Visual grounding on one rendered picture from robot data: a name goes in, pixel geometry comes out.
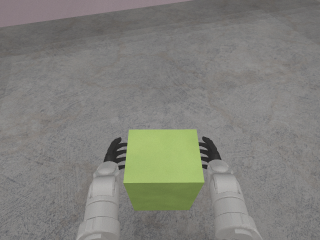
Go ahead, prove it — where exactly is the robot right hand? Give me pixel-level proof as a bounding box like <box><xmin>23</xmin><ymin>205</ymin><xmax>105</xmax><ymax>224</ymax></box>
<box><xmin>198</xmin><ymin>136</ymin><xmax>222</xmax><ymax>169</ymax></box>

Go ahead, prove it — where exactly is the robot left hand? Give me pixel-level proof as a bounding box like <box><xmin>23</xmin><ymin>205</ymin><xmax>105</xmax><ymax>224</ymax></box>
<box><xmin>103</xmin><ymin>137</ymin><xmax>128</xmax><ymax>170</ymax></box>

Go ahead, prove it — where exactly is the robot left forearm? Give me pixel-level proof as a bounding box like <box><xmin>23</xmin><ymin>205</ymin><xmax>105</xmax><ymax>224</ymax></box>
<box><xmin>76</xmin><ymin>161</ymin><xmax>121</xmax><ymax>240</ymax></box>

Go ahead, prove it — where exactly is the robot right forearm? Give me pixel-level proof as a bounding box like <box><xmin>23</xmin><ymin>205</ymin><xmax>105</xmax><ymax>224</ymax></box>
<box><xmin>207</xmin><ymin>159</ymin><xmax>263</xmax><ymax>240</ymax></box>

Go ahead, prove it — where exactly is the carton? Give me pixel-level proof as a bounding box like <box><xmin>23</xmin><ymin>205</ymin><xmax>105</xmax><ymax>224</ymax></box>
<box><xmin>123</xmin><ymin>129</ymin><xmax>205</xmax><ymax>211</ymax></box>

